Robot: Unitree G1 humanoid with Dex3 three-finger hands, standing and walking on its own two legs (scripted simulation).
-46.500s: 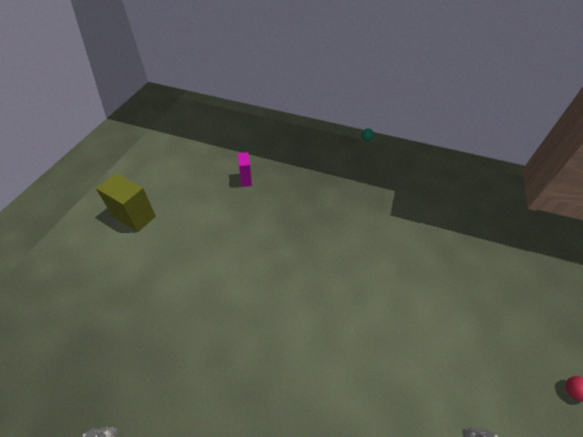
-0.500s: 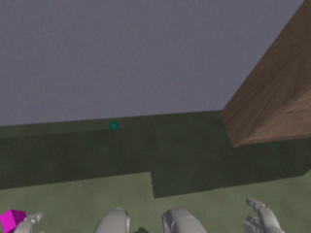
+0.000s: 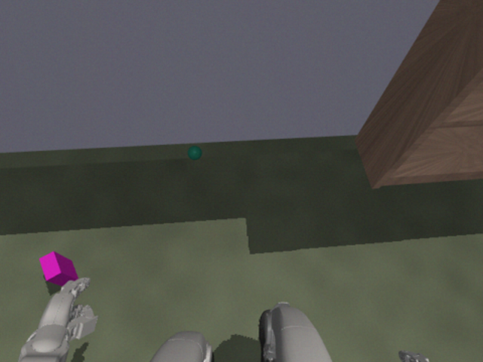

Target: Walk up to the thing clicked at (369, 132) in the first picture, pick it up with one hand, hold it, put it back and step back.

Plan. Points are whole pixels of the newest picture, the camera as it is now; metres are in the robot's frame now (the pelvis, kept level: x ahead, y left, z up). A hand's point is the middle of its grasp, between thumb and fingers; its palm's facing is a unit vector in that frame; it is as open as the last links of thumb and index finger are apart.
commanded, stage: step back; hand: left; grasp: from above
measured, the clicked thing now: (194, 152) +0.93 +0.21 -0.72
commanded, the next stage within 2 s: stand in 1.30 s
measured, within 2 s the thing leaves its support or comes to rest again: neither
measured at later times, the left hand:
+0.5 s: hand out of the picture -0.10 +0.24 -0.12, palm faces -0.04 -0.91 -0.41, open 7.4 cm
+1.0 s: hand out of the picture -0.05 +0.24 -0.13, palm faces -0.02 -0.92 -0.39, open 7.4 cm
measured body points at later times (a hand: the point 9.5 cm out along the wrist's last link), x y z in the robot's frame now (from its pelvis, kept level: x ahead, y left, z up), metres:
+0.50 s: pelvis -0.14 -0.03 +0.01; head -0.13 -0.05 +0.46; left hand -0.09 +0.28 -0.10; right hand -0.06 -0.35 -0.12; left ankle -0.10 +0.12 -0.68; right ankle -0.17 -0.14 -0.72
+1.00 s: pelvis -0.13 -0.03 +0.01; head -0.12 -0.04 +0.46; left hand -0.04 +0.29 -0.10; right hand -0.09 -0.35 -0.12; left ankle -0.15 +0.11 -0.71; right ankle -0.08 -0.15 -0.72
